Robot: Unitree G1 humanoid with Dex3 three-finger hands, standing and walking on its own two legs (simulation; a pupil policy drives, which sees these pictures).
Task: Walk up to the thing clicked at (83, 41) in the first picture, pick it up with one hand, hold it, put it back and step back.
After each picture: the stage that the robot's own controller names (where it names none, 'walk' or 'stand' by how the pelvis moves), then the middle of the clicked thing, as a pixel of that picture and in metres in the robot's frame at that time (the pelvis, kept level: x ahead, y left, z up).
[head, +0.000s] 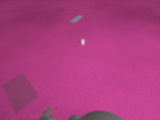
stand; (82, 42) +1.78 +0.23 -0.72
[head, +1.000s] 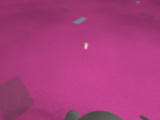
walk; (85, 45) +1.64 +0.14 -0.70
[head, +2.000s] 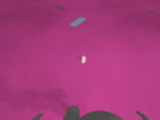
walk; (83, 59) +1.07 +0.12 -0.69
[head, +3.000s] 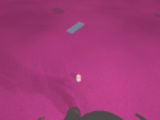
walk; (78, 78) +0.66 +0.16 -0.70
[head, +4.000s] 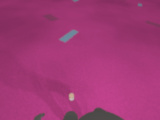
walk; (71, 96) +0.41 +0.18 -0.71
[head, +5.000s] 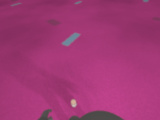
stand; (73, 103) +0.34 +0.22 -0.72
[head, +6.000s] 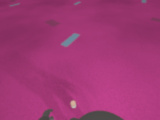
stand; (73, 104) +0.33 +0.21 -0.72
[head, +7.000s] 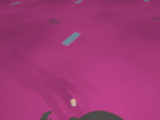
stand; (73, 102) +0.34 +0.21 -0.73
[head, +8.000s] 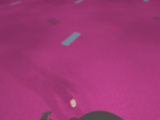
stand; (73, 103) +0.33 +0.21 -0.73
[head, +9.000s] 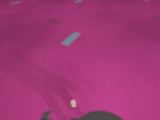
go down; (73, 103) +0.32 +0.21 -0.73
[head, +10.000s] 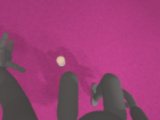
go down; (61, 61) +0.43 +0.22 -0.33
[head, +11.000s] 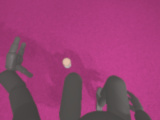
approach; (67, 63) +0.43 +0.21 -0.31
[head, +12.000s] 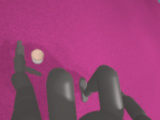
close in; (37, 57) +0.43 +0.25 -0.23
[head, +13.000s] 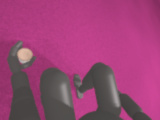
close; (25, 56) +0.42 +0.27 -0.23
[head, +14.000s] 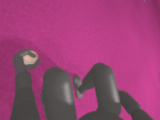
lift; (29, 58) +0.39 +0.25 -0.23
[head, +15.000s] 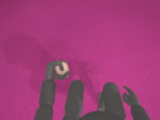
lift; (63, 70) +0.33 +0.20 -0.03
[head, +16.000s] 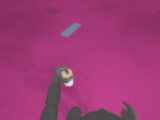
hold; (67, 77) +0.32 +0.17 -0.01
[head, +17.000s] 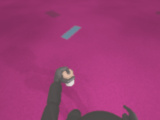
hold; (68, 77) +0.32 +0.17 -0.01
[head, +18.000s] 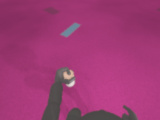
crouch; (69, 78) +0.32 +0.16 -0.03
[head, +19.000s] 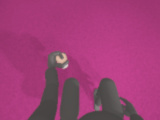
crouch; (62, 61) +0.42 +0.19 -0.11
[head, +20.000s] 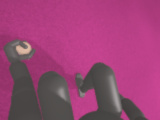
lower; (25, 51) +0.45 +0.26 -0.24
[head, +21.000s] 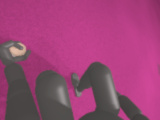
lower; (19, 52) +0.44 +0.27 -0.23
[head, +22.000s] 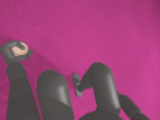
lower; (21, 51) +0.44 +0.27 -0.23
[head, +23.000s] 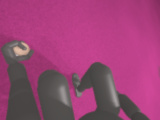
lower; (22, 51) +0.44 +0.27 -0.24
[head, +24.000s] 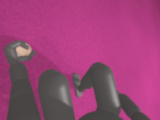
loosen; (24, 52) +0.43 +0.26 -0.24
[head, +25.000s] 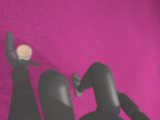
withdraw; (24, 53) +0.43 +0.26 -0.24
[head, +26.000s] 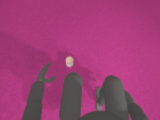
walk; (69, 62) +0.46 +0.19 -0.31
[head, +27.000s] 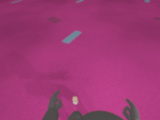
stand; (75, 100) +0.38 +0.17 -0.66
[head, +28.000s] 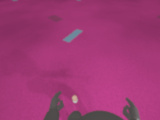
stand; (74, 99) +0.37 +0.18 -0.67
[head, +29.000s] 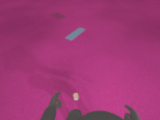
stand; (75, 96) +0.39 +0.18 -0.68
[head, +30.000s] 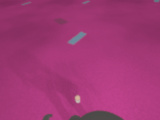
walk; (77, 99) +0.39 +0.18 -0.72
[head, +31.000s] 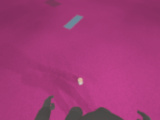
walk; (80, 81) +0.51 +0.13 -0.70
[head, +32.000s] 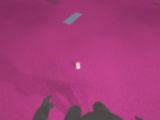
walk; (77, 65) +0.81 +0.17 -0.70
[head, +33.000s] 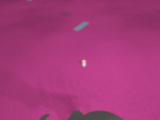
stand; (83, 63) +1.04 +0.19 -0.71
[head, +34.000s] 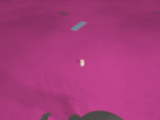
stand; (82, 62) +1.05 +0.18 -0.72
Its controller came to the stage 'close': yes
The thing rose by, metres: 0.71
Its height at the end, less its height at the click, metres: +0.00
